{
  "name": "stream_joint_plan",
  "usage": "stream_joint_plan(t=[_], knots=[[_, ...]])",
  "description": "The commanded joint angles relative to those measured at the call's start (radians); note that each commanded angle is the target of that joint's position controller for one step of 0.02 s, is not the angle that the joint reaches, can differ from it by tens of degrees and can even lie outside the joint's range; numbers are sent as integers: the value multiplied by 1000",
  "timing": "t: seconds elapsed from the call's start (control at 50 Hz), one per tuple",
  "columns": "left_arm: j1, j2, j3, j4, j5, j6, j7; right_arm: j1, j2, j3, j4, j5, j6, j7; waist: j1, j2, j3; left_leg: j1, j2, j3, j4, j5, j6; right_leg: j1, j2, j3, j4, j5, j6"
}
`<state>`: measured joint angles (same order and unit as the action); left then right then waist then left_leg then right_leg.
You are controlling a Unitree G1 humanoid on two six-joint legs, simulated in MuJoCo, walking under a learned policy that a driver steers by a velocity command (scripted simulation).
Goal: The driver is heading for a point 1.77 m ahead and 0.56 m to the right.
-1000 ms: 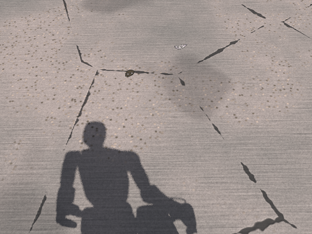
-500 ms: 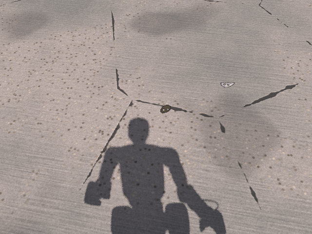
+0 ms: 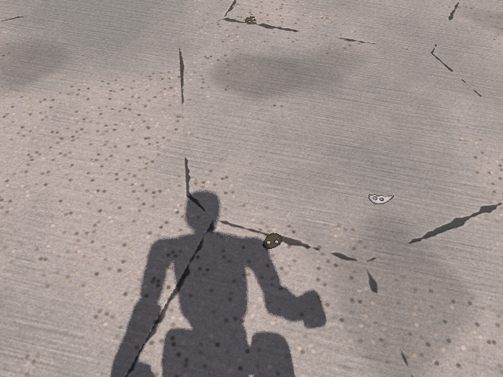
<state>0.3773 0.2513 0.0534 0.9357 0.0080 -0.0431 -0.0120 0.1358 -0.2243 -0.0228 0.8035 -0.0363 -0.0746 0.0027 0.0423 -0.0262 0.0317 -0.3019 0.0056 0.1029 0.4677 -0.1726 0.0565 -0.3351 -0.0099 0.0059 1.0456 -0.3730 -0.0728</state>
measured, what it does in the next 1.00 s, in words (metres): walks ahead, turning right: right foot, then left foot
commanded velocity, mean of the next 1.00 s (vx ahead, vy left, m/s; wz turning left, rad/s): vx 0.50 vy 0.00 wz -0.45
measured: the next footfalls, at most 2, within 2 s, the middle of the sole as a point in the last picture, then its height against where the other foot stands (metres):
right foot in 0.42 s outside the picture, level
left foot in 0.96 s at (299, 307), level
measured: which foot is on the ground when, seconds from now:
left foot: down 0.00-0.42, up 0.44-0.94, down 0.96-1.00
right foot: up 0.00-0.40, down 0.42-0.98, up 1.00-1.00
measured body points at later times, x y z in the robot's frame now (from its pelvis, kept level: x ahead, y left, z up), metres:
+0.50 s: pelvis +0.25 -0.06 -0.02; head +0.28 -0.08 +0.43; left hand +0.48 +0.14 -0.13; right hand +0.19 -0.32 -0.16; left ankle +0.11 +0.10 -0.63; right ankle +0.30 -0.12 -0.74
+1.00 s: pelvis +0.52 -0.12 -0.02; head +0.55 -0.13 +0.43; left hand +0.63 +0.13 -0.15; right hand +0.58 -0.43 -0.11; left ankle +0.65 -0.09 -0.74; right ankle +0.31 -0.13 -0.70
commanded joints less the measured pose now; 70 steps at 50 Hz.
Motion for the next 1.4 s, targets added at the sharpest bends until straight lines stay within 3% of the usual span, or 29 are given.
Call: stream_joint_plan(t=[0.02, 0.08, 0.18, 0.3, 0.36, 0.4, 0.42, 0.44, 0.46, 0.48, 0.5, 0.52, 0.56, 0.62, 0.7, 0.84, 0.9, 0.94, 0.96, 0.98, 1.0, 1.02, 1.04, 1.08, 1.1, 1.14, 1.2, 1.28, 1.4], knots=[[23, 55, 21, -54, 20, 19, -17, 107, -98, -27, -1, 12, -19, -11, -33, 151, -13, 184, 270, -246, -308, 17, 70, -230, -79, 36, 74, 81, 8], [-48, 42, 23, -81, 21, 37, -30, 144, -107, -36, 22, 22, -41, -12, -24, 105, -3, 199, 261, -145, -334, 137, 83, -296, -90, 25, 75, 163, 28], [-217, 25, 13, -147, 23, 40, -48, 204, -102, -38, 61, 17, -40, -15, -45, 94, 42, 233, 239, -3, -339, 238, 89, -374, -91, -9, -110, 318, 46], [-380, 27, -3, -222, 31, 36, -64, 277, -145, -50, 102, 16, -26, -24, -82, 93, 73, 342, 270, 103, -286, 404, 69, -293, -54, -115, -371, 314, -14], [-330, 50, 8, -220, 34, 36, -54, 276, -183, -59, 111, 12, -6, -32, -47, 122, 20, 416, 276, 153, -103, 821, 50, -171, 31, -173, -410, 164, -75], [-127, 86, 33, -164, 36, 23, -38, 265, -212, -66, 106, 15, 16, -30, 43, 109, -102, 374, 267, 173, 229, 876, 36, 72, 106, -174, -490, 121, -129], [37, 155, 61, -116, 48, 16, -21, 253, -199, -62, 84, 15, 18, -27, 117, 32, -199, 182, 241, 179, 513, 611, 1, 329, 28, -27, -558, 83, -176], [5, 287, 95, -138, 34, 25, -9, 269, -84, -41, 0, 31, 5, -9, 47, -260, -286, -307, 26, 156, 928, -282, -73, 665, -287, 541, -645, 62, -325], [38, 300, 96, -161, 14, 39, -4, 177, -163, -51, -31, 20, -9, -2, 91, -83, -338, -437, -19, -88, 1031, -343, -74, 676, -348, 743, -760, 157, -370], [-1, 262, 87, -142, 9, 41, 7, 96, -141, -45, -51, 27, -20, 3, 74, -12, -203, -494, 49, -134, 1001, -246, -61, 586, -324, 564, -757, 227, -339], [-45, 195, 70, -132, 0, 35, 11, 119, -132, -39, -41, 30, -29, 0, 21, 44, -86, -441, 93, -130, 871, -173, -57, 414, -281, 452, -770, 341, -288], [-84, 160, 58, -132, -1, 25, 14, 115, -128, -41, -39, 16, -21, -2, -20, 61, -41, -380, 120, -139, 782, -163, -60, 318, -216, 368, -777, 431, -244], [-132, 131, 46, -148, -8, 8, 13, 173, -123, -39, -23, -13, 18, 1, -70, 38, -53, -266, 123, -137, 713, -154, -81, 210, -157, 287, -806, 501, -227], [-86, 164, 52, -137, -9, -13, 5, 128, -102, -35, -49, -13, 47, 10, -70, 22, -39, -274, 115, -111, 602, -101, -106, 156, -116, 249, -832, 510, -225], [-8, 160, 50, -123, -8, -15, 2, -29, -101, -30, -99, -8, 49, 15, -13, -16, 5, -359, 109, -104, 396, 66, -118, 202, -98, 256, -860, 435, -184], [106, 157, 37, -83, 6, -23, 17, -197, -98, -18, -155, 4, 28, 30, 59, -34, 21, -349, 55, -79, 161, 155, -65, 376, -138, 254, -804, 603, -144], [71, 180, 38, -82, 11, -26, 27, -131, -122, -26, -147, 7, 17, 27, 7, -53, 23, -203, 18, -75, 77, 65, -16, 381, -162, 252, -747, 741, -109], [40, 191, 37, -78, 12, -29, 23, 82, -155, -45, -79, 8, 6, 8, -94, -24, -76, 75, -40, -47, -5, 31, 24, 353, -110, 197, -510, 947, -75], [37, 164, 27, -90, 7, -34, 19, 238, -201, -60, -48, -8, -4, -6, -161, 26, -182, 311, 78, -167, -22, -10, 68, 220, -64, 162, -283, 781, -56], [143, 69, 6, -115, -28, -37, 14, 342, -316, -88, -43, -30, -3, -13, -139, 234, -326, 597, 359, -608, -68, -134, 189, -81, 90, 70, 85, 278, -5], [145, 124, 15, -101, -3, -34, 16, 305, -278, -85, -25, 0, 12, -1, -116, 236, -305, 549, 417, -860, -204, -187, 230, -230, 135, 99, 205, -132, -12], [70, 141, 20, -105, 14, -28, 15, 204, -205, -68, -41, 16, 17, 5, -80, 115, -126, 395, 379, -714, -212, -270, 215, -280, 64, 122, 243, -57, -18], [5, 128, 14, -116, 18, -29, 5, 139, -145, -52, -48, 17, 14, 10, -71, 50, -48, 275, 326, -581, -241, -224, 192, -268, 25, 115, 191, 11, -17], [-13, 103, 8, -121, 29, -13, -8, 119, -106, -36, -24, 17, 4, 6, -30, 92, 10, 153, 229, -397, -292, -68, 132, -210, -26, 88, 92, 59, -4], [10, 92, 4, -110, 34, -3, -13, 133, -114, -37, -11, 18, -5, 7, -21, 121, -2, 134, 220, -360, -298, 20, 136, -179, -27, 71, 79, 72, 6], [-11, 82, -1, -114, 36, 5, -19, 172, -129, -42, 17, 28, -20, 11, -16, 109, -7, 144, 211, -308, -318, 131, 157, -209, -43, 45, 50, 104, 25], [-142, 74, -8, -154, 34, 7, -25, 218, -134, -43, 49, 31, -24, 13, -36, 95, 29, 176, 187, -241, -361, 187, 159, -305, -81, 6, -67, 206, 53], [-297, 39, -28, -199, 26, 1, -30, 272, -136, -42, 85, 33, -22, 14, -72, 93, 39, 205, 146, -158, -352, 290, 132, -274, -71, -48, -308, 336, 67], [-395, 62, -27, -231, 22, -7, -21, 330, -159, -46, 131, 21, -12, 0, -87, 101, 46, 347, 214, -166, -272, 445, 116, -213, -34, -65, -474, 289, 18]])
Keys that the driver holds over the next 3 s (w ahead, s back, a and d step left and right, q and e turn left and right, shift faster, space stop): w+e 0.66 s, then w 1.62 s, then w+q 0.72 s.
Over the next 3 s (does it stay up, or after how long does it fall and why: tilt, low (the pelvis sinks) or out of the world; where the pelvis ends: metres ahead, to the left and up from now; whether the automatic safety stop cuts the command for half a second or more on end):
stays up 1.44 -0.62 0.00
